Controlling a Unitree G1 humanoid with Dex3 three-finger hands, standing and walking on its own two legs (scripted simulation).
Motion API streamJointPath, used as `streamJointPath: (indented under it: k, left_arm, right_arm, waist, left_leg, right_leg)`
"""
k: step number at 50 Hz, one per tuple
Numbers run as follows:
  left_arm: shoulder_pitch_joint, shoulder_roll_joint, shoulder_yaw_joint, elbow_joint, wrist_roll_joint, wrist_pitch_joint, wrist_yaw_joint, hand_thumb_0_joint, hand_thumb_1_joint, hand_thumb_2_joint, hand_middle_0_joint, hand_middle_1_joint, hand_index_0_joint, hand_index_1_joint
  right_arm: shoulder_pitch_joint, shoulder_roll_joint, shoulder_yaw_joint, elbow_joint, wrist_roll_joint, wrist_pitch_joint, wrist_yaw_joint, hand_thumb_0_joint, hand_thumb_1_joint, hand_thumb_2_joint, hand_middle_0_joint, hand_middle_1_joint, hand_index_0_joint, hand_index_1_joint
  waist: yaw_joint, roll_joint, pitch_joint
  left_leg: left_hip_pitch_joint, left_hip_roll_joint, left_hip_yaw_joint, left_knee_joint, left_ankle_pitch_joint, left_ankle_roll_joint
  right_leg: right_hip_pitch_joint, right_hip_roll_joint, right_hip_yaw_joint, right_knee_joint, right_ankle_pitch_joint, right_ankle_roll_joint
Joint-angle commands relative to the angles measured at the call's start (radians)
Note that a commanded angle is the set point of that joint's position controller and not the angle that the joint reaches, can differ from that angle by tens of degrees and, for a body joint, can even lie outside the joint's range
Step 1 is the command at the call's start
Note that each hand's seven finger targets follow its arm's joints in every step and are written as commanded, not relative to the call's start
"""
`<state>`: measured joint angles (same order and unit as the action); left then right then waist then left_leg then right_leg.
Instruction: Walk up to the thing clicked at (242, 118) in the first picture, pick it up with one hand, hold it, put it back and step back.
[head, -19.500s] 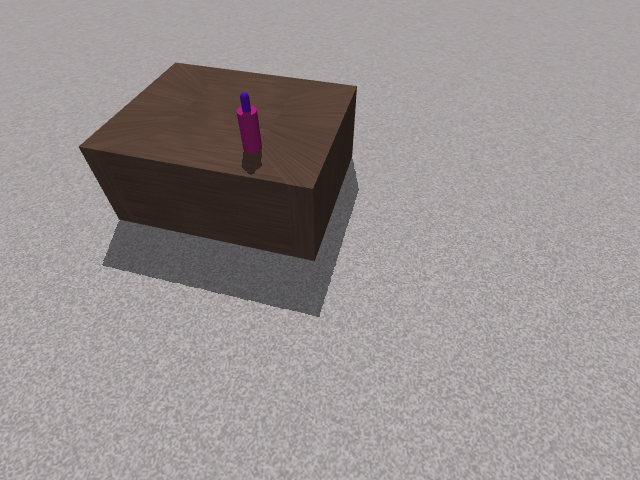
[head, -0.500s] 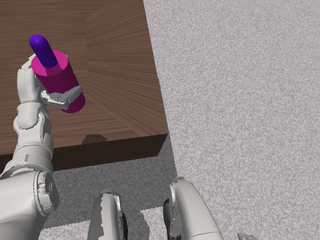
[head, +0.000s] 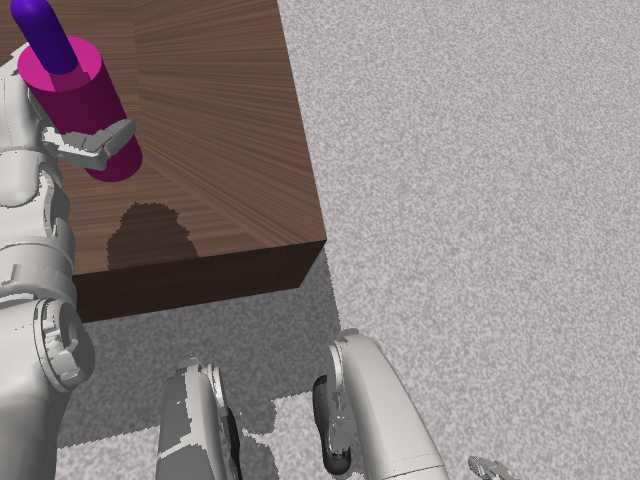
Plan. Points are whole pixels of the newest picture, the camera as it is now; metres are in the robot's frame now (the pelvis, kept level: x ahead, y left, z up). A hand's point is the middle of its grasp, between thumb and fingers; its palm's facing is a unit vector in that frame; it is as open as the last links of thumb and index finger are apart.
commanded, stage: lower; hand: left
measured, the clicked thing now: (79, 97) +0.55 +0.19 +0.03
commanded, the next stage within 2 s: loosen in 0.92 s
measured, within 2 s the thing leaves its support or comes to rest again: neither
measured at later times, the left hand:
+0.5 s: hand (110, 133) +0.56 +0.18 -0.05, palm faces +0.06 -1.00 -0.03, open 9.8 cm
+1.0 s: hand (115, 138) +0.57 +0.19 -0.08, palm faces +0.07 -1.00 -0.04, open 9.8 cm
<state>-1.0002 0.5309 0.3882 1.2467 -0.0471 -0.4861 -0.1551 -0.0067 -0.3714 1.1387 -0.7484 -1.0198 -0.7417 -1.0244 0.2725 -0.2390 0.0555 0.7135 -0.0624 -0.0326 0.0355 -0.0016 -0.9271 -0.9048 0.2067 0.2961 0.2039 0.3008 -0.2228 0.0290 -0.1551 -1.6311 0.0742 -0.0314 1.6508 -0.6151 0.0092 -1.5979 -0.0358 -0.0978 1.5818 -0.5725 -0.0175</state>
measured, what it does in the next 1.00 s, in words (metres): lowers itself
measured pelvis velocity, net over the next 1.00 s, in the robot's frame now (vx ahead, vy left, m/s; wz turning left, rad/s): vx -0.01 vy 0.00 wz -0.01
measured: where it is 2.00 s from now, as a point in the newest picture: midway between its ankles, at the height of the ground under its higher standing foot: (282, 457)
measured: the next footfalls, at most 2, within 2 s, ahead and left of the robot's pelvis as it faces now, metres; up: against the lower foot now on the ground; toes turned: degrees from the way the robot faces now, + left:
none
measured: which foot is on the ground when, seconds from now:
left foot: down 0.00-1.00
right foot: down 0.00-1.00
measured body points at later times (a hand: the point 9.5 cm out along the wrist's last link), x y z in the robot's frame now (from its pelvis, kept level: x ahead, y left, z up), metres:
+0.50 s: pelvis -0.01 +0.00 -0.05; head +0.22 +0.04 +0.34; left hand +0.55 +0.24 -0.05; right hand +0.00 -0.26 -0.16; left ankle +0.05 +0.12 -0.53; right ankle +0.07 -0.12 -0.53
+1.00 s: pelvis -0.01 +0.00 -0.09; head +0.22 +0.03 +0.29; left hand +0.56 +0.24 -0.07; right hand +0.00 -0.26 -0.20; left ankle +0.05 +0.12 -0.53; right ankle +0.07 -0.12 -0.53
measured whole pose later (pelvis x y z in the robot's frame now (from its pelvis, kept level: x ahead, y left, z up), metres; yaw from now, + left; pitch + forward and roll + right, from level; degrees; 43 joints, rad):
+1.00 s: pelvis -0.01 +0.00 -0.09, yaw -1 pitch +38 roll -4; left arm -1.13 0.62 0.43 1.25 0.00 -0.45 -0.15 -0.01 -0.37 1.14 -0.75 -1.03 -0.74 -1.03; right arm 0.25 -0.25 0.08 0.67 -0.07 0.00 0.05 0.00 -0.92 -0.90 0.21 0.30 0.20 0.30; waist -0.25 0.03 -0.14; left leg -1.95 0.07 -0.04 1.95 -0.67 0.01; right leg -1.92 -0.05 -0.09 1.89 -0.63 -0.02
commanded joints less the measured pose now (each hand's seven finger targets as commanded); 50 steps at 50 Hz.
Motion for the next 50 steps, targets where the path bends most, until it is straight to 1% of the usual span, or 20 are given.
streamJointPath:
  k: [1, 6, 7, 9, 11, 17, 20, 22, 24, 27, 30, 33, 36, 39, 42, 44, 46, 48, 49, 50]
  left_arm:
    - [-0.587, 0.278, 0.046, -0.313, -0.025, -0.115, 0.011, 0.000, 0.226, 1.334, -1.337, -1.462, -1.338, -1.475]
    - [-0.601, 0.301, 0.061, -0.304, -0.018, -0.108, 0.017, 0.000, 0.233, 1.318, -1.358, -1.475, -1.360, -1.485]
    - [-0.580, 0.277, 0.046, -0.266, -0.015, -0.103, 0.017, 0.000, 0.251, 1.330, -1.366, -1.483, -1.366, -1.494]
    - [-0.574, 0.270, 0.045, -0.225, -0.006, -0.101, 0.018, 0.000, 0.239, 1.341, -1.374, -1.501, -1.377, -1.510]
    - [-0.560, 0.278, 0.057, -0.208, -0.001, -0.105, 0.022, 0.000, 0.233, 1.346, -1.378, -1.511, -1.384, -1.518]
    - [-0.600, 0.309, 0.052, -0.263, 0.013, -0.126, 0.008, 0.000, 0.310, 1.362, -1.377, -1.510, -1.381, -1.517]
    - [-0.658, 0.325, 0.066, -0.321, -0.006, -0.131, 0.005, 0.000, 0.275, 1.348, -1.369, -1.503, -1.374, -1.510]
    - [-0.650, 0.358, 0.075, -0.329, -0.001, -0.129, 0.004, 0.000, 0.261, 1.346, -1.349, -1.488, -1.353, -1.496]
    - [-0.675, 0.353, 0.071, -0.351, 0.004, -0.129, 0.004, 0.000, 0.249, 1.348, -1.351, -1.486, -1.354, -1.496]
    - [-0.666, 0.342, 0.071, -0.337, -0.005, -0.116, 0.003, 0.000, 0.253, 1.340, -1.342, -1.472, -1.343, -1.482]
    - [-0.671, 0.376, 0.080, -0.339, 0.003, -0.106, 0.001, 0.000, 0.250, 1.333, -1.337, -1.469, -1.339, -1.479]
    - [-0.658, 0.357, 0.085, -0.313, 0.001, -0.096, 0.005, 0.000, 0.206, 1.330, -1.334, -1.466, -1.336, -1.477]
    - [-0.653, 0.332, 0.065, -0.285, 0.010, -0.094, 0.002, 0.000, 0.212, 1.327, -1.335, -1.466, -1.341, -1.474]
    - [-0.644, 0.352, 0.076, -0.275, 0.017, -0.087, 0.001, 0.000, 0.227, 1.339, -1.359, -1.487, -1.364, -1.494]
    - [-0.680, 0.350, 0.075, -0.290, 0.013, -0.079, 0.007, 0.000, 0.209, 1.341, -1.356, -1.483, -1.357, -1.494]
    - [-0.678, 0.370, 0.079, -0.295, 0.022, -0.076, 0.012, 0.000, 0.201, 1.329, -1.339, -1.468, -1.341, -1.479]
    - [-0.689, 0.384, 0.082, -0.324, 0.027, -0.078, 0.013, 0.000, 0.217, 1.317, -1.319, -1.448, -1.322, -1.457]
    - [-0.681, 0.342, 0.060, -0.266, 0.032, -0.066, 0.013, 0.000, 0.218, 1.327, -1.319, -1.449, -1.321, -1.460]
    - [-0.655, 0.321, 0.055, -0.251, 0.026, -0.060, 0.013, 0.000, 0.229, 1.334, -1.319, -1.453, -1.321, -1.464]
    - [-0.686, 0.338, 0.053, -0.286, 0.027, -0.062, 0.014, 0.000, 0.229, 1.327, -1.334, -1.461, -1.336, -1.471]
  right_arm:
    - [0.210, -0.197, -0.061, -0.024, 0.001, -0.007, -0.012, 0.000, -0.918, -0.909, 0.201, 0.301, 0.201, 0.301]
    - [0.219, -0.200, -0.057, -0.030, 0.000, 0.000, -0.011, 0.000, -0.918, -0.908, 0.200, 0.300, 0.200, 0.300]
    - [0.217, -0.199, -0.056, -0.030, 0.001, 0.001, -0.011, 0.000, -0.918, -0.909, 0.200, 0.300, 0.200, 0.300]
    - [0.218, -0.197, -0.051, -0.027, -0.001, 0.002, -0.011, 0.000, -0.920, -0.909, 0.200, 0.300, 0.200, 0.300]
    - [0.225, -0.202, -0.051, -0.028, -0.004, 0.003, -0.009, 0.000, -0.917, -0.907, 0.200, 0.300, 0.200, 0.300]
    - [0.233, -0.208, -0.047, -0.038, -0.011, 0.007, 0.000, 0.000, -0.913, -0.907, 0.200, 0.300, 0.200, 0.300]
    - [0.232, -0.210, -0.047, -0.042, -0.009, 0.008, 0.000, 0.000, -0.922, -0.909, 0.200, 0.300, 0.200, 0.300]
    - [0.227, -0.215, -0.047, -0.044, -0.009, 0.009, -0.001, 0.000, -0.921, -0.909, 0.200, 0.300, 0.200, 0.300]
    - [0.223, -0.218, -0.049, -0.042, -0.012, 0.010, -0.003, 0.000, -0.925, -0.911, 0.200, 0.300, 0.200, 0.300]
    - [0.222, -0.216, -0.046, -0.038, -0.009, 0.013, -0.005, 0.000, -0.924, -0.911, 0.200, 0.300, 0.200, 0.300]
    - [0.222, -0.216, -0.043, -0.037, -0.008, 0.017, -0.010, 0.000, -0.920, -0.909, 0.201, 0.301, 0.200, 0.301]
    - [0.219, -0.215, -0.041, -0.044, -0.009, 0.019, -0.007, 0.000, -0.921, -0.909, 0.201, 0.301, 0.200, 0.301]
    - [0.210, -0.225, -0.039, -0.042, -0.009, 0.020, -0.005, 0.000, -0.917, -0.908, 0.201, 0.300, 0.200, 0.300]
    - [0.221, -0.225, -0.037, -0.049, -0.010, 0.024, -0.005, 0.000, -0.917, -0.907, 0.201, 0.301, 0.200, 0.300]
    - [0.223, -0.222, -0.040, -0.055, -0.010, 0.029, -0.002, 0.000, -0.917, -0.908, 0.200, 0.301, 0.200, 0.301]
    - [0.220, -0.224, -0.039, -0.054, -0.010, 0.031, -0.002, 0.000, -0.914, -0.907, 0.201, 0.301, 0.200, 0.301]
    - [0.218, -0.228, -0.041, -0.055, -0.012, 0.032, -0.003, 0.000, -0.912, -0.906, 0.201, 0.301, 0.200, 0.301]
    - [0.223, -0.231, -0.045, -0.051, -0.010, 0.033, -0.004, 0.000, -0.912, -0.907, 0.201, 0.301, 0.200, 0.301]
    - [0.222, -0.230, -0.044, -0.053, -0.011, 0.033, -0.006, 0.000, -0.903, -0.905, 0.201, 0.301, 0.200, 0.301]
    - [0.223, -0.226, -0.041, -0.049, -0.011, 0.034, -0.006, 0.000, -0.910, -0.905, 0.201, 0.301, 0.200, 0.301]
  waist:
    - [0.003, 0.245, -0.718]
    - [0.000, 0.265, -0.732]
    - [-0.006, 0.241, -0.712]
    - [-0.023, 0.222, -0.651]
    - [-0.029, 0.201, -0.648]
    - [-0.021, 0.268, -0.740]
    - [-0.025, 0.293, -0.780]
    - [-0.014, 0.313, -0.802]
    - [-0.024, 0.335, -0.819]
    - [-0.029, 0.324, -0.811]
    - [-0.027, 0.286, -0.790]
    - [-0.025, 0.292, -0.787]
    - [-0.036, 0.309, -0.737]
    - [-0.035, 0.280, -0.765]
    - [-0.047, 0.257, -0.772]
    - [-0.036, 0.269, -0.759]
    - [-0.033, 0.292, -0.797]
    - [-0.057, 0.274, -0.749]
    - [-0.052, 0.249, -0.738]
    - [-0.054, 0.252, -0.747]
  left_leg:
    - [0.508, -0.037, -0.051, -0.164, 0.326, 0.008]
    - [0.514, -0.035, -0.059, -0.148, 0.356, 0.005]
    - [0.495, -0.034, -0.060, -0.143, 0.345, 0.007]
    - [0.415, -0.037, -0.053, -0.125, 0.298, 0.012]
    - [0.371, -0.040, -0.050, -0.107, 0.286, 0.015]
    - [0.398, -0.038, -0.050, -0.053, 0.358, 0.010]
    - [0.386, -0.039, -0.051, -0.037, 0.319, 0.007]
    - [0.407, -0.037, -0.053, -0.027, 0.328, 0.004]
    - [0.420, -0.036, -0.058, -0.018, 0.330, 0.000]
    - [0.386, -0.038, -0.052, 0.003, 0.321, 0.004]
    - [0.306, -0.042, -0.038, 0.019, 0.271, 0.014]
    - [0.306, -0.042, -0.041, 0.032, 0.277, 0.011]
    - [0.304, -0.038, -0.053, 0.043, 0.279, 0.005]
    - [0.263, -0.042, -0.042, 0.074, 0.306, 0.013]
    - [0.213, -0.043, -0.032, 0.092, 0.259, 0.020]
    - [0.196, -0.044, -0.030, 0.086, 0.227, 0.017]
    - [0.245, -0.041, -0.038, 0.097, 0.264, 0.014]
    - [0.208, -0.042, -0.034, 0.104, 0.228, 0.017]
    - [0.182, -0.041, -0.030, 0.114, 0.233, 0.019]
    - [0.160, -0.043, -0.027, 0.117, 0.217, 0.020]
  right_leg:
    - [0.320, 0.041, 0.063, -0.155, 0.278, -0.036]
    - [0.294, 0.042, 0.057, -0.131, 0.282, -0.039]
    - [0.282, 0.046, 0.055, -0.126, 0.276, -0.038]
    - [0.261, 0.044, 0.058, -0.119, 0.257, -0.037]
    - [0.256, 0.043, 0.059, -0.106, 0.260, -0.034]
    - [0.217, 0.043, 0.062, -0.048, 0.302, -0.036]
    - [0.201, 0.041, 0.063, -0.026, 0.271, -0.036]
    - [0.190, 0.040, 0.061, -0.007, 0.266, -0.037]
    - [0.153, 0.038, 0.057, 0.011, 0.256, -0.040]
    - [0.156, 0.039, 0.060, 0.018, 0.261, -0.037]
    - [0.195, 0.038, 0.071, 0.019, 0.254, -0.030]
    - [0.150, 0.040, 0.063, 0.041, 0.239, -0.033]
    - [0.072, 0.037, 0.047, 0.073, 0.222, -0.039]
    - [0.124, 0.036, 0.054, 0.086, 0.269, -0.033]
    - [0.135, 0.038, 0.064, 0.082, 0.248, -0.026]
    - [0.130, 0.037, 0.065, 0.087, 0.222, -0.028]
    - [0.100, 0.037, 0.057, 0.107, 0.232, -0.031]
    - [0.083, 0.037, 0.055, 0.105, 0.213, -0.028]
    - [0.097, 0.037, 0.057, 0.108, 0.230, -0.025]
    - [0.112, 0.036, 0.064, 0.105, 0.223, -0.024]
